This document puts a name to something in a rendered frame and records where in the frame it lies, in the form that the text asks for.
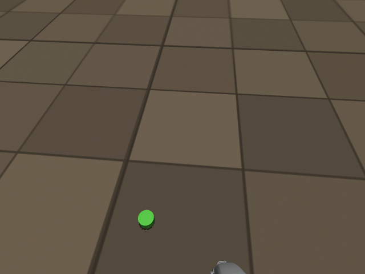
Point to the tin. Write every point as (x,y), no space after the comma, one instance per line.
(146,219)

